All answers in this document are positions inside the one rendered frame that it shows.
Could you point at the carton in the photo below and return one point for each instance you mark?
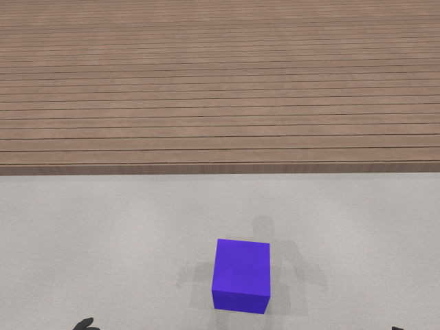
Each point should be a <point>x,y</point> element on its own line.
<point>241,279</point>

